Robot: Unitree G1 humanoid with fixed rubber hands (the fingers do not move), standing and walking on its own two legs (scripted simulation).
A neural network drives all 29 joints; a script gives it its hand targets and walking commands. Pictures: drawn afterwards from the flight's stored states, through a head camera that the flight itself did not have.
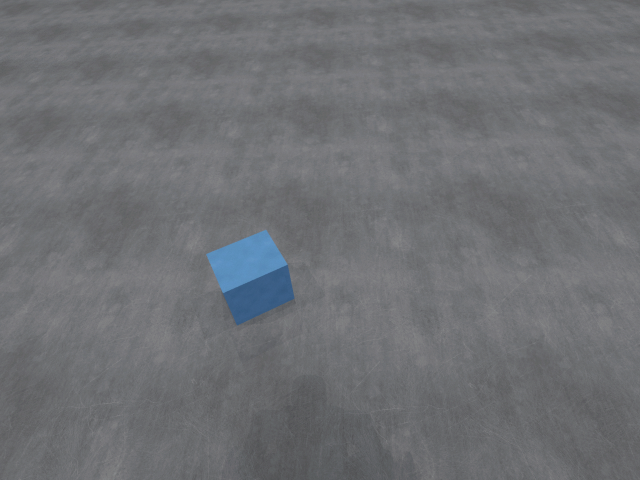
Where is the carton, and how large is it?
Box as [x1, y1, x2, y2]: [206, 230, 294, 324]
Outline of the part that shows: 266,230 206,254 237,324 294,298 287,264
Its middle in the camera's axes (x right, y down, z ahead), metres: -0.25 +0.13 +1.43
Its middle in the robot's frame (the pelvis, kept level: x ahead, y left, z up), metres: +0.92 +0.34 -0.65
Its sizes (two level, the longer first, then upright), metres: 0.235 0.197 0.207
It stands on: the floor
